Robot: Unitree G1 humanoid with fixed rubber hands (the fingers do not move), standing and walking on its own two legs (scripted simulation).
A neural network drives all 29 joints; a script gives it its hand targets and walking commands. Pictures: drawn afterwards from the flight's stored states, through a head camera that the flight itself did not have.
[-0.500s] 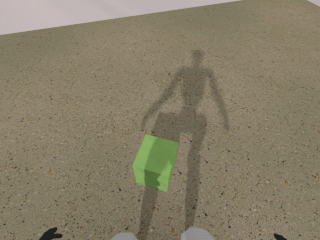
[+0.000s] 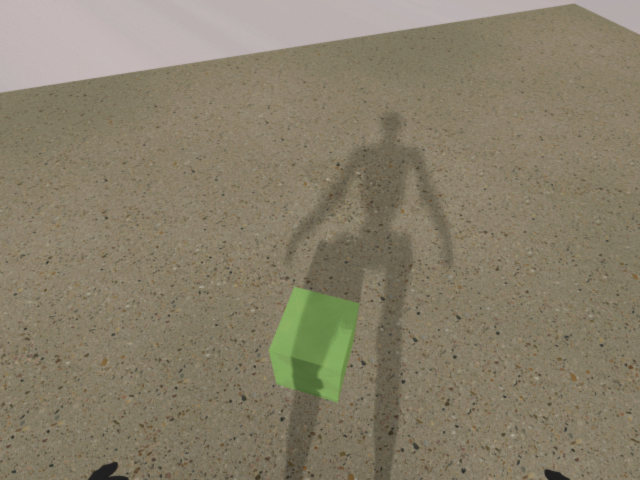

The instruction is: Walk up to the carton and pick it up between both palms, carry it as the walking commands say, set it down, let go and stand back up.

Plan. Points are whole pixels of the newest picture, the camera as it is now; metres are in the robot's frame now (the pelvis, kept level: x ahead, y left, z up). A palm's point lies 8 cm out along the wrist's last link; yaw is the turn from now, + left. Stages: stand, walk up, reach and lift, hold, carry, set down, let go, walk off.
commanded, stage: walk up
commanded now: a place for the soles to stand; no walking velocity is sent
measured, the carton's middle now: (316, 345) +0.57 +0.03 -0.64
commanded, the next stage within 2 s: none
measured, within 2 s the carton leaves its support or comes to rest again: neither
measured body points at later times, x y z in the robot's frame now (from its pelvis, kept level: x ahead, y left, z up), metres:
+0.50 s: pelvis +0.07 +0.10 -0.03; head +0.08 +0.07 +0.41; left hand +0.16 +0.44 -0.11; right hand +0.10 -0.23 -0.16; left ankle +0.08 +0.21 -0.72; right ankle +0.13 +0.00 -0.73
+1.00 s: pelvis +0.11 +0.14 -0.03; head +0.15 +0.15 +0.41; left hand +0.32 +0.42 -0.14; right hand +0.16 -0.20 -0.13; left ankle +0.13 +0.25 -0.73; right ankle +0.13 +0.00 -0.73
